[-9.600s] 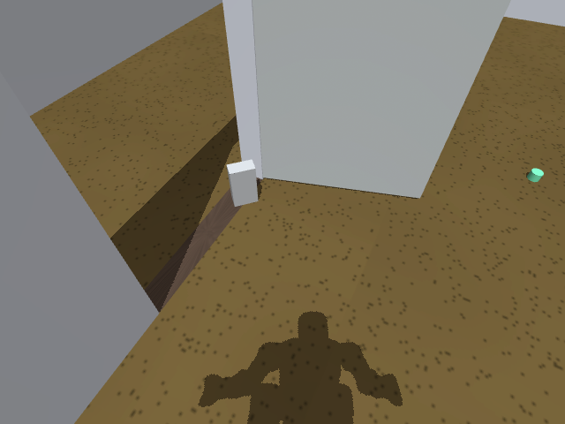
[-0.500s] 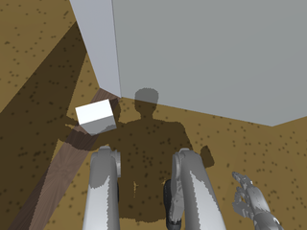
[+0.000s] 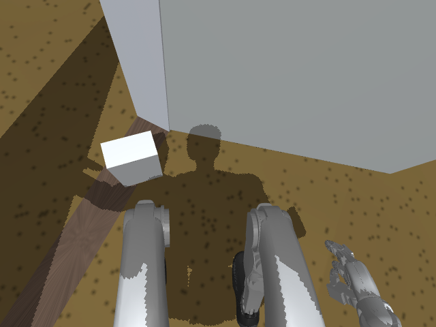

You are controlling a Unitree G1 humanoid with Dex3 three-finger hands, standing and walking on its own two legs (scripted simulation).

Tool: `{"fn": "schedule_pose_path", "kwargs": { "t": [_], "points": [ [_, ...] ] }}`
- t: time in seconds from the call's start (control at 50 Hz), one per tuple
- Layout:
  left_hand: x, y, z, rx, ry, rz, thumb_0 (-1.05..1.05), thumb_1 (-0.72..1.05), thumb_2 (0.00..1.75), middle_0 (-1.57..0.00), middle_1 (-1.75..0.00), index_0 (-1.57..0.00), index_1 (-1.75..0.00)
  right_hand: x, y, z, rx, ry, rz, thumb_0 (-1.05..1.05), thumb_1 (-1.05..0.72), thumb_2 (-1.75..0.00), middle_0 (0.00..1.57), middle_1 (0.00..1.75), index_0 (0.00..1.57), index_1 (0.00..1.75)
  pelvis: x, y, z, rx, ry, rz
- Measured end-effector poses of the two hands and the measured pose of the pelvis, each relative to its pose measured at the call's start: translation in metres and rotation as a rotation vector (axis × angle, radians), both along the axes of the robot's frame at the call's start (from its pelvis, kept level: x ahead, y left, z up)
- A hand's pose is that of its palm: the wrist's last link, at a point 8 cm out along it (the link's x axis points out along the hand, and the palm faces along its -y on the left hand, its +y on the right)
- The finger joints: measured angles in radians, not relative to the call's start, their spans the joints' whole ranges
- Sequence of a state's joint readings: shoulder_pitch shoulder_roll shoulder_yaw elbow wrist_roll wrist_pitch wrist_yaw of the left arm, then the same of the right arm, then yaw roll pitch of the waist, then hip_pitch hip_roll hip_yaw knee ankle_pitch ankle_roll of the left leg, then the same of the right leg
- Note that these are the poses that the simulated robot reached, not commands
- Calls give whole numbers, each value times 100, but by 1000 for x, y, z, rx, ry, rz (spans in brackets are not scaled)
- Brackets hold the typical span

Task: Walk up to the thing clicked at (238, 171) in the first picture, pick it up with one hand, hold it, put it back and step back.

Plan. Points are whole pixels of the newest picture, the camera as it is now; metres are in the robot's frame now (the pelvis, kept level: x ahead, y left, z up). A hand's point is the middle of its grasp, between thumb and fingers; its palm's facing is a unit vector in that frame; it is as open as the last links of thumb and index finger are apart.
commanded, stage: go down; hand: left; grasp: from the side
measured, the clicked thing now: (136, 162) +0.45 +0.21 -0.32
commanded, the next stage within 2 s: approach in 0.70 s
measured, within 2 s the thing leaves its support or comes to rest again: neither
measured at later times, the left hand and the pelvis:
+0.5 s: hand out of the picture +0.36 +0.43 -0.01, palm faces +0.22 -0.97 -0.12, open 17.5 cm; pelvis +0.00 +0.00 -0.02, yaw -1 degrees
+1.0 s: hand out of the picture +0.36 +0.42 -0.03, palm faces +0.21 -0.97 -0.06, open 17.5 cm; pelvis +0.00 +0.00 -0.04, yaw -1 degrees
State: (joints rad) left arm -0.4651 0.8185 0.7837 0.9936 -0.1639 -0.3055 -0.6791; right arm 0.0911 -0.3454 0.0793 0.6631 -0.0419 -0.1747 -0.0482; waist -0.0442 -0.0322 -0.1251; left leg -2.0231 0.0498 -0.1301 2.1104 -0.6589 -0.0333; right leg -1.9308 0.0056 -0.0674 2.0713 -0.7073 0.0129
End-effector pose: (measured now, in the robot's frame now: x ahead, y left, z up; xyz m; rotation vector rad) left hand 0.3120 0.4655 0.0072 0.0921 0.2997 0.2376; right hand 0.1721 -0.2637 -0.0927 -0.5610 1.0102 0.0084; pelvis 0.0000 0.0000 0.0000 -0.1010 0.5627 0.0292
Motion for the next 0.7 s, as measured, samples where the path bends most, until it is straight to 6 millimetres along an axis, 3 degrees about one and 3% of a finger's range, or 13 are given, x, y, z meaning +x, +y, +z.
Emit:
{"fn": "schedule_pose_path", "kwargs": {
  "t": [0.36,0.7],
  "points": [
    [12,7,-7,4,-36,-8,-1,-55,4,-7,-4,-6,-5,-23,-4,-9,-19,40,-25,0,-92,-90,20,30,21,30,-3,3,-14,-10,-4,-6],
    [17,14,-11,6,-75,-13,-1,-55,5,-7,-5,-5,-6,-13,-5,-20,-25,42,0,0,-92,-90,20,30,21,30,-1,3,-25,-12,2,-5]
  ]
}}
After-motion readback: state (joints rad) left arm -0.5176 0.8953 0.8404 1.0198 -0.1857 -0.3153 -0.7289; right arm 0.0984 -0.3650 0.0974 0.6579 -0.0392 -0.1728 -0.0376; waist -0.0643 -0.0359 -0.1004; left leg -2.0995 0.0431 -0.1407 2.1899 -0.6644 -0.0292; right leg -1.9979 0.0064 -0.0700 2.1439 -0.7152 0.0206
